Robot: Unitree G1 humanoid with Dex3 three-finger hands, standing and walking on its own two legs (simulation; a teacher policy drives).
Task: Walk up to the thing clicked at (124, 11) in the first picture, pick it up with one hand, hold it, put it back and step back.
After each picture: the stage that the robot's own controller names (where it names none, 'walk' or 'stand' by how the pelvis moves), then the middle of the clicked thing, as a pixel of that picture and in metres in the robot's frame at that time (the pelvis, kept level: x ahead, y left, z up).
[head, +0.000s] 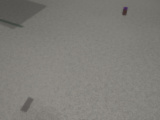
stand; (124, 11) +2.25 -0.67 -0.72
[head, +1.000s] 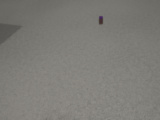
walk; (100, 20) +2.18 -0.11 -0.69
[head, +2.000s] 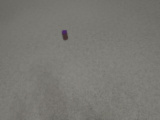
walk; (64, 35) +1.56 +0.29 -0.71
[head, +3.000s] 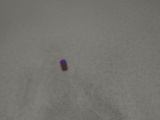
walk; (63, 65) +1.07 +0.27 -0.71
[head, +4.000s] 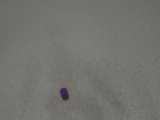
walk; (64, 94) +0.73 +0.25 -0.71
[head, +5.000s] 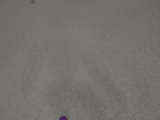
walk; out of the picture +0.47 +0.24 -0.71
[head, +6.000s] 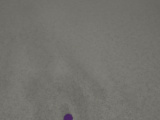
stand; out of the picture +0.44 +0.05 -0.69
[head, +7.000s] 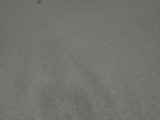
stand; out of the picture +0.44 +0.11 -0.71
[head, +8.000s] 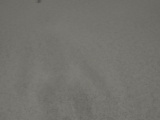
stand; out of the picture +0.40 +0.12 -0.71
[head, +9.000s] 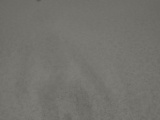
stand; out of the picture +0.42 +0.11 -0.73
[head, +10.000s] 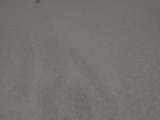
stand; out of the picture +0.41 +0.12 -0.73
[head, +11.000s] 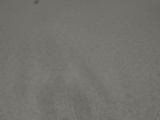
stand; out of the picture +0.40 +0.12 -0.73
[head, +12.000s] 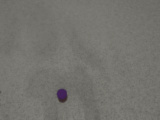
go down; (62, 95) +0.45 +0.12 -0.56
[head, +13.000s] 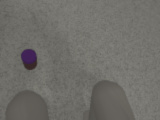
go down; (29, 60) +0.50 +0.17 -0.31
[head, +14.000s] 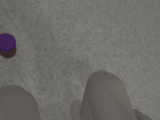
close in; (7, 46) +0.49 +0.19 -0.27
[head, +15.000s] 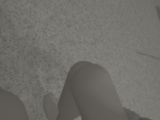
close; out of the picture +0.48 +0.22 -0.25
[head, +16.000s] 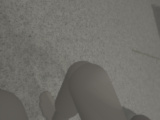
lift; out of the picture +0.47 +0.23 -0.26
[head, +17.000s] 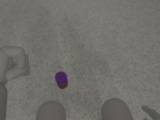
close; (61, 80) +0.46 +0.11 -0.43
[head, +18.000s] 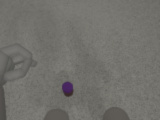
lift; (67, 89) +0.45 +0.09 -0.49
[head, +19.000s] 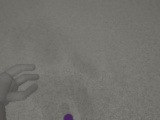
go down; out of the picture +0.39 +0.09 -0.66
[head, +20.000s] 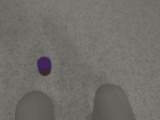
stand; (44, 66) +0.48 +0.12 -0.34
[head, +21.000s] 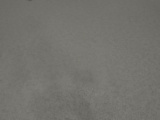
stand; out of the picture +0.39 +0.07 -0.65
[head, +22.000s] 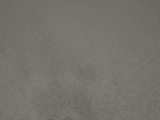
stand; out of the picture +0.38 +0.07 -0.66
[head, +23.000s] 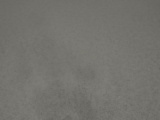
stand; out of the picture +0.39 +0.07 -0.66
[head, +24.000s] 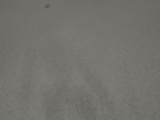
stand; out of the picture +0.42 +0.06 -0.72
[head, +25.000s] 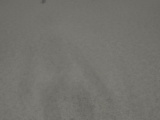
stand; out of the picture +0.40 +0.07 -0.73
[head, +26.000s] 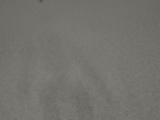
stand; out of the picture +0.38 +0.08 -0.73
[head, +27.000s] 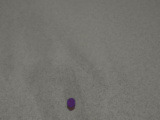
walk; (71, 104) +0.48 +0.05 -0.71
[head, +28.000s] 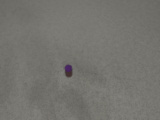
walk; (68, 71) +0.80 +0.16 -0.69
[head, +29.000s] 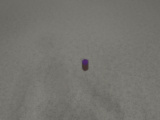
stand; (85, 65) +1.07 +0.06 -0.71
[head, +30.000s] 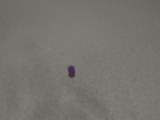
stand; (71, 71) +1.00 +0.11 -0.72
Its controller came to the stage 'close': yes
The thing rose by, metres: 0.00
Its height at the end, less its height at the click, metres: +0.00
